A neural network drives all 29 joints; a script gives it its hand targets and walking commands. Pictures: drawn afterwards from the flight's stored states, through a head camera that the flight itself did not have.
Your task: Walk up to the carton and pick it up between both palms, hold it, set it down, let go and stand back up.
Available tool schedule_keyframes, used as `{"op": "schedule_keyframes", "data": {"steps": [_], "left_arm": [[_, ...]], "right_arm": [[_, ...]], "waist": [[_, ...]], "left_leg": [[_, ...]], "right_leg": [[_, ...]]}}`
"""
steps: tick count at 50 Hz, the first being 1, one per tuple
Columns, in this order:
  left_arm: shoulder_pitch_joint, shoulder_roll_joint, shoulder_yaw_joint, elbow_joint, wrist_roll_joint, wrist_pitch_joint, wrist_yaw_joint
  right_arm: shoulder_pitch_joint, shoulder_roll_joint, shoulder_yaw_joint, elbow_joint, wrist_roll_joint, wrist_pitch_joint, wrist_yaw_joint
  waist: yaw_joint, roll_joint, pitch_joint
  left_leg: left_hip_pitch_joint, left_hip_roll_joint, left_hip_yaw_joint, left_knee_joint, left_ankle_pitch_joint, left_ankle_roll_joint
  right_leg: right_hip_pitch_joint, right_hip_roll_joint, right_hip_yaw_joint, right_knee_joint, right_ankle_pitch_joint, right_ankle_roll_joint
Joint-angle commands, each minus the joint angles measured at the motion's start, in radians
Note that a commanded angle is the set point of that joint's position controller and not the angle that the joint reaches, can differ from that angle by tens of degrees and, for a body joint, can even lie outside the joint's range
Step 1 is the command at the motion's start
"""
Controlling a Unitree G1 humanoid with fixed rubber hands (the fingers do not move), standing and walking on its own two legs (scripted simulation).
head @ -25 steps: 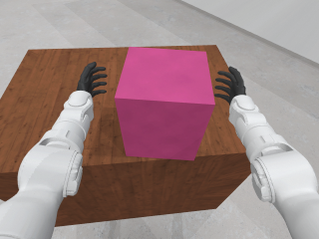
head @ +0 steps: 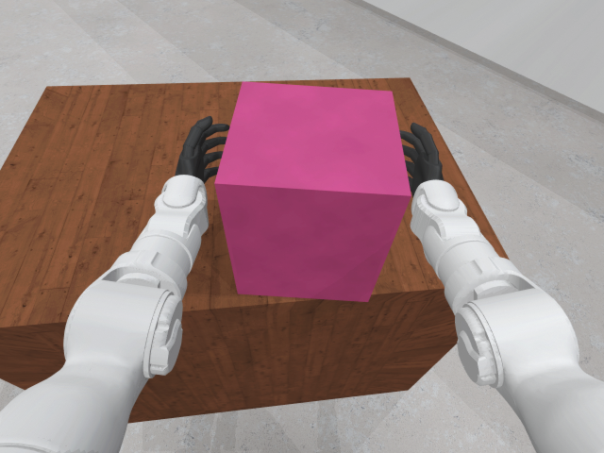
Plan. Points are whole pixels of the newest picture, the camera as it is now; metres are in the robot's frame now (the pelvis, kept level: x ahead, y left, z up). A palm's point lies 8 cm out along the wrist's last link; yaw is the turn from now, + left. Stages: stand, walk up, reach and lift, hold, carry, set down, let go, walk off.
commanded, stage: reach and lift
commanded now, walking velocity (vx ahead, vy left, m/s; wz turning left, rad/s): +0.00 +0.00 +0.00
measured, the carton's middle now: (309, 199) +0.46 +0.01 +0.06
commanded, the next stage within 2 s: none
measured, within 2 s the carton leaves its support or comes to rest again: leaves its support in 1.86 s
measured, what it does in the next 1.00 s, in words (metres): stands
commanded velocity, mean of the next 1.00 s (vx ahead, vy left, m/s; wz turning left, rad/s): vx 0.00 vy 0.00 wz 0.00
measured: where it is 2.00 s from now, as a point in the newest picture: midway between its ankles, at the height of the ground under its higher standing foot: outside the picture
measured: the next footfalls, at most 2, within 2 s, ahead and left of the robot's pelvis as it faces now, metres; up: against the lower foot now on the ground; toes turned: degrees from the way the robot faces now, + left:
none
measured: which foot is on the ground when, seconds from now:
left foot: down 0.00-1.00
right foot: down 0.00-1.00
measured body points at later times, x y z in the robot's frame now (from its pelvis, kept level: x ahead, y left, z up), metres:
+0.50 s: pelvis +0.01 +0.00 +0.01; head +0.04 +0.03 +0.45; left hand +0.46 +0.16 +0.12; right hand +0.45 -0.15 +0.12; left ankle +0.01 +0.13 -0.74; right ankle -0.01 -0.11 -0.74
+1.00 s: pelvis +0.01 +0.01 +0.01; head +0.03 +0.03 +0.46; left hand +0.43 +0.16 +0.12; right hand +0.42 -0.14 +0.12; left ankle +0.01 +0.13 -0.74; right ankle -0.01 -0.11 -0.74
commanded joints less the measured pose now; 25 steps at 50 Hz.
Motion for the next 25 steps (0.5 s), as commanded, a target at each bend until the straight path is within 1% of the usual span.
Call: {"op": "schedule_keyframes", "data": {"steps": [1, 4, 7, 13, 17, 22, 24, 25], "left_arm": [[-0.392, 0.04, 0.073, -0.165, 0.08, 0.01, 0.025], [-0.394, 0.01, 0.113, -0.207, 0.125, 0.042, 0.039], [-0.4, -0.012, 0.142, -0.245, 0.152, 0.068, 0.045], [-0.402, -0.039, 0.179, -0.305, 0.194, 0.097, 0.047], [-0.398, -0.06, 0.199, -0.324, 0.22, 0.105, 0.043], [-0.392, -0.103, 0.24, -0.351, 0.274, 0.107, 0.027], [-0.389, -0.15, 0.275, -0.365, 0.321, 0.108, 0.007], [-0.386, -0.187, 0.299, -0.373, 0.355, 0.109, -0.01]], "right_arm": [[-0.387, -0.055, -0.086, -0.133, -0.081, -0.002, -0.022], [-0.384, -0.024, -0.125, -0.154, -0.118, 0.017, -0.031], [-0.392, 0.002, -0.148, -0.192, -0.141, 0.031, -0.032], [-0.383, 0.037, -0.185, -0.232, -0.187, 0.044, -0.03], [-0.379, 0.067, -0.206, -0.25, -0.218, 0.043, -0.025], [-0.367, 0.126, -0.25, -0.273, -0.281, 0.035, -0.006], [-0.36, 0.186, -0.284, -0.287, -0.336, 0.028, 0.013], [-0.355, 0.232, -0.309, -0.3, -0.377, 0.023, 0.028]], "waist": [[0.003, 0.044, -0.439], [0.008, 0.046, -0.431], [0.012, 0.045, -0.437], [0.012, 0.047, -0.428], [0.015, 0.043, -0.41], [0.017, 0.042, -0.399], [0.017, 0.043, -0.39], [0.018, 0.042, -0.381]], "left_leg": [[0.377, -0.035, 0.045, 0.033, 0.326, -0.041], [0.405, -0.034, 0.051, 0.029, 0.343, -0.043], [0.418, -0.037, 0.058, 0.028, 0.366, -0.042], [0.441, -0.039, 0.069, 0.025, 0.393, -0.042], [0.446, -0.04, 0.075, 0.018, 0.392, -0.039], [0.457, -0.043, 0.086, 0.005, 0.395, -0.035], [0.47, -0.045, 0.092, -0.008, 0.394, -0.034], [0.477, -0.046, 0.095, -0.018, 0.392, -0.032]], "right_leg": [[0.122, 0.004, -0.035, -0.043, 0.251, 0.026], [0.141, 0.012, -0.035, -0.05, 0.254, 0.024], [0.176, 0.014, -0.033, -0.051, 0.284, 0.028], [0.217, 0.019, -0.035, -0.056, 0.311, 0.033], [0.235, 0.02, -0.036, -0.062, 0.311, 0.036], [0.266, 0.019, -0.042, -0.07, 0.328, 0.041], [0.289, 0.017, -0.046, -0.078, 0.337, 0.044], [0.305, 0.015, -0.05, -0.083, 0.344, 0.046]]}}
